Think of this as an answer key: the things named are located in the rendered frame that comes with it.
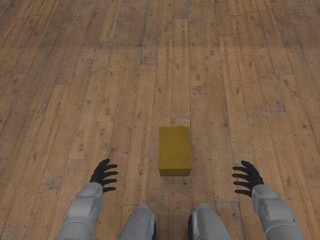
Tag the robot left forearm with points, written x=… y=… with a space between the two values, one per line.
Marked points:
x=80 y=220

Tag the robot right forearm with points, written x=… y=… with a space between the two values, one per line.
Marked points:
x=277 y=218

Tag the robot right hand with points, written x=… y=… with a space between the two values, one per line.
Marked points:
x=253 y=177

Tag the robot left hand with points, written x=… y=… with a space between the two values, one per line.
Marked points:
x=99 y=175

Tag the carton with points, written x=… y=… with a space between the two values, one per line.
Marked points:
x=174 y=157

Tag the robot left thigh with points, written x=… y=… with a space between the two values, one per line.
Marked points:
x=139 y=226

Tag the right robot shin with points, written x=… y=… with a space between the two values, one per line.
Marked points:
x=203 y=205

